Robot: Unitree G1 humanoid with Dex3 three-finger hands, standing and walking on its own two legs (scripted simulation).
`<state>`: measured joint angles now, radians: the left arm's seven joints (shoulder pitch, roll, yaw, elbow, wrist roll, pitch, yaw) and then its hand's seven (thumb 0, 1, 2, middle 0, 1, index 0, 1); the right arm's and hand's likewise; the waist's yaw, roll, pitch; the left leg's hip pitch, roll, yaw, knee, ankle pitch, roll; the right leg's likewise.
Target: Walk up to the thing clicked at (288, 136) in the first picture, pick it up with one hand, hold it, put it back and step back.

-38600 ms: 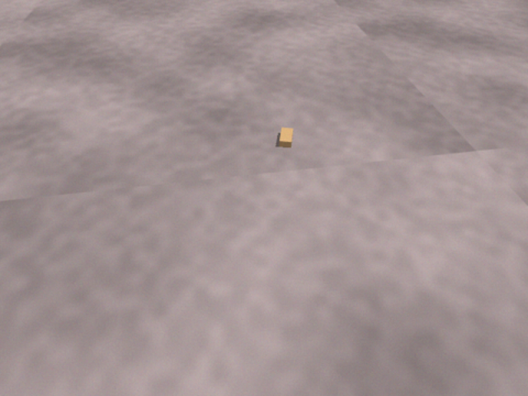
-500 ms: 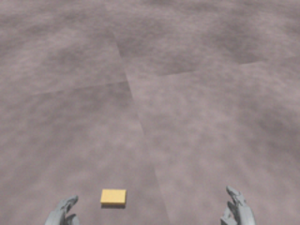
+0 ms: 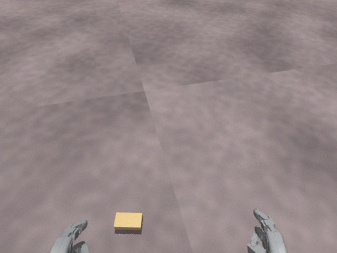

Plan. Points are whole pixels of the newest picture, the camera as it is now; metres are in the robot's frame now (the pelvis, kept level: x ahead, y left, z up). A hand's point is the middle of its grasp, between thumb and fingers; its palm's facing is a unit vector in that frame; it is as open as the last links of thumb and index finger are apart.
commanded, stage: home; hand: left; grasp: from above
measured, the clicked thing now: (128, 221) +0.44 +0.20 -0.69
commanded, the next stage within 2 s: stand in 0.60 s
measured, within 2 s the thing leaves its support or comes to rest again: neither
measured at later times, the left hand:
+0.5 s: hand out of the picture +0.16 +0.17 -0.05, palm faces +0.04 -0.98 -0.21, open 7.4 cm
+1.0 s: hand out of the picture +0.11 +0.23 -0.10, palm faces +0.03 -0.95 -0.32, open 7.4 cm
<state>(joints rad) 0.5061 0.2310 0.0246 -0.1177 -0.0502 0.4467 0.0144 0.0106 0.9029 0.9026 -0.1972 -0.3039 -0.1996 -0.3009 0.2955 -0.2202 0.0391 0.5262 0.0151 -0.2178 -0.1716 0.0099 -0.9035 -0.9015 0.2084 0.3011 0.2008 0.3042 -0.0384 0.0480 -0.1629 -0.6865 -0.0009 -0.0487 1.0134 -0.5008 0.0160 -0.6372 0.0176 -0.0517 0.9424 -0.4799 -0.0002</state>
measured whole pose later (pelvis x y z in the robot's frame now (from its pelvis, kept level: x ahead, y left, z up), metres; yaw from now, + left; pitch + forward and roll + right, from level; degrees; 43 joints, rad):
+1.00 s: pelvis -0.01 +0.00 +0.04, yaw +0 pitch +0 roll +0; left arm 0.21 0.28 0.04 0.77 0.05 0.05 0.03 0.01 0.90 0.90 -0.20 -0.30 -0.20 -0.30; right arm 0.19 -0.28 -0.04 0.90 -0.05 -0.03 -0.02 0.01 -0.90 -0.90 0.21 0.30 0.20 0.30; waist 0.02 -0.01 0.03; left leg -0.33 -0.03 -0.01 0.68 -0.35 0.03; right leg -0.32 -0.02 -0.01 0.68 -0.36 0.01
